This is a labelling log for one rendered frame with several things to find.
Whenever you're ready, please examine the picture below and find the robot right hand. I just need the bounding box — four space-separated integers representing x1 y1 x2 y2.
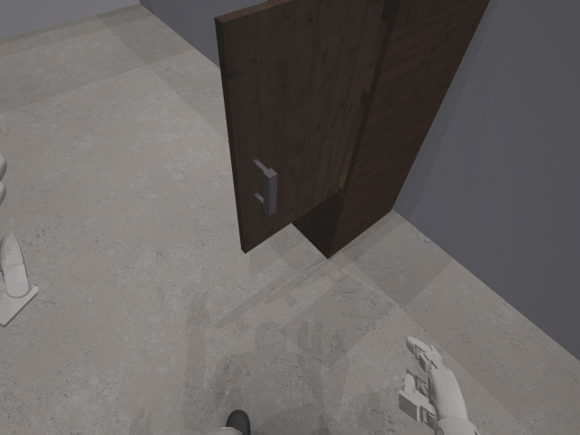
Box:
399 336 469 431

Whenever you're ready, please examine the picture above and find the robot left hand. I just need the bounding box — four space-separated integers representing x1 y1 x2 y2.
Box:
0 154 38 328

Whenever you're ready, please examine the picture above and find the cupboard door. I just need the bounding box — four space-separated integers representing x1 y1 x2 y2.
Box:
215 0 385 254

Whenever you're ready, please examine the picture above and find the left robot foot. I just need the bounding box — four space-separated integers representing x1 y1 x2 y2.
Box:
226 410 250 435

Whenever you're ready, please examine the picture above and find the handle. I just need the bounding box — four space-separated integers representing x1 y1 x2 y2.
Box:
253 159 277 216

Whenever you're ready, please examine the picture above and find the robot right forearm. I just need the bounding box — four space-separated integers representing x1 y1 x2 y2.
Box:
435 417 479 435

